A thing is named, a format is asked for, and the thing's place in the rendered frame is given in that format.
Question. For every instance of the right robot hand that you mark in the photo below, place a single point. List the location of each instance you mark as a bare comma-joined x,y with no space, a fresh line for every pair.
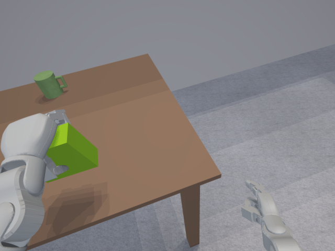
254,210

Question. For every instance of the robot left forearm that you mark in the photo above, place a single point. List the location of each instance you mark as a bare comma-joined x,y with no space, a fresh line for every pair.
21,207

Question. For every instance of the sponge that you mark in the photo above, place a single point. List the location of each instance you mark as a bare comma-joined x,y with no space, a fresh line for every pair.
72,149

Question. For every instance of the left robot hand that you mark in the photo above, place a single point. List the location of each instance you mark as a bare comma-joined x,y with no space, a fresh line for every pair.
33,135

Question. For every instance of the robot right forearm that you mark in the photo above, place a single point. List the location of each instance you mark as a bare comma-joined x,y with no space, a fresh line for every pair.
277,236

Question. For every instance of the table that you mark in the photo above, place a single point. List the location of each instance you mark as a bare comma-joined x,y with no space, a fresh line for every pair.
147,148

